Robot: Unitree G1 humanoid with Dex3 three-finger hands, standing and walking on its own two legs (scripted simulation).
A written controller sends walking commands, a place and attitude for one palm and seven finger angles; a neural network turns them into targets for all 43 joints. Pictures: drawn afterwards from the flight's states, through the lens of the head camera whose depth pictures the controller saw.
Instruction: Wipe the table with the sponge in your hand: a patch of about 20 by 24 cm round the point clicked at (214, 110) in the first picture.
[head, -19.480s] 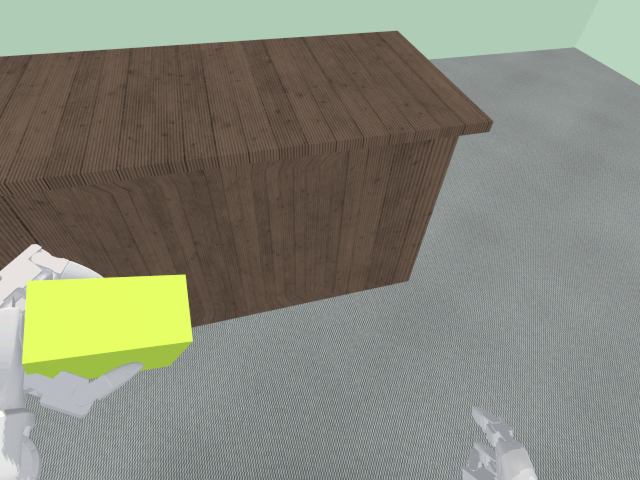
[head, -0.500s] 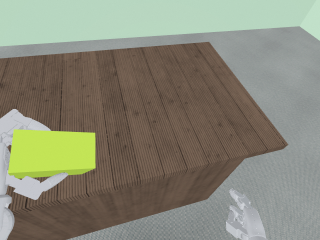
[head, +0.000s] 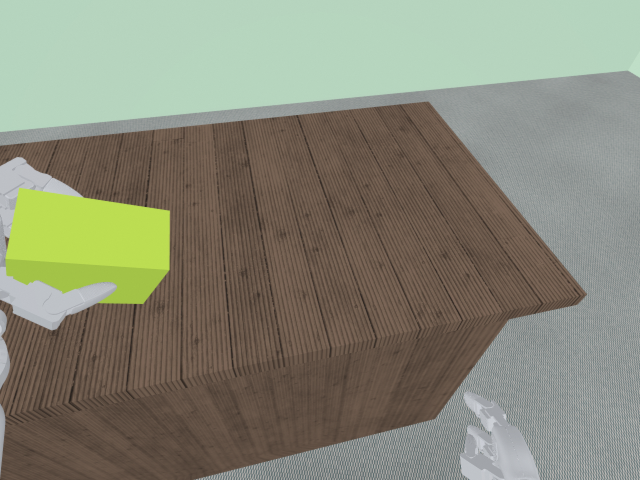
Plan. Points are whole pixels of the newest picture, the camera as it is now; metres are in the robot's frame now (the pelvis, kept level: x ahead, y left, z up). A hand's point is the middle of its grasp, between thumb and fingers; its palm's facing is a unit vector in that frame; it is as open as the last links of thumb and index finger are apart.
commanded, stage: turn the palm down, sponge in hand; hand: left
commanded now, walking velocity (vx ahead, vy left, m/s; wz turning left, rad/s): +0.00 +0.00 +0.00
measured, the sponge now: (113, 256) +0.27 +0.25 +0.17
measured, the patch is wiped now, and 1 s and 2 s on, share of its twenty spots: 0.00 0.00 0.00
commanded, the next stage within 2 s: none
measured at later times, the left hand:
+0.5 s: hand (118, 303) +0.23 +0.23 +0.16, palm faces +0.22 -0.54 -0.81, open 10.5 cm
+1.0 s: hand (113, 289) +0.23 +0.23 +0.18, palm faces +0.21 -0.33 -0.92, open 10.5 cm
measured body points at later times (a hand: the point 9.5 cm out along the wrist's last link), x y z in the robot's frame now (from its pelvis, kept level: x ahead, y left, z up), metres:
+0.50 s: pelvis -0.02 -0.06 -0.01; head -0.01 -0.11 +0.44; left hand +0.21 +0.26 +0.20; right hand +0.21 -0.28 -0.10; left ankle +0.02 +0.09 -0.73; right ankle +0.02 -0.12 -0.74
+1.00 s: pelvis +0.01 -0.03 +0.00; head +0.02 -0.06 +0.45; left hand +0.21 +0.24 +0.23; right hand +0.25 -0.24 -0.08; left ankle +0.02 +0.09 -0.74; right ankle +0.02 -0.12 -0.74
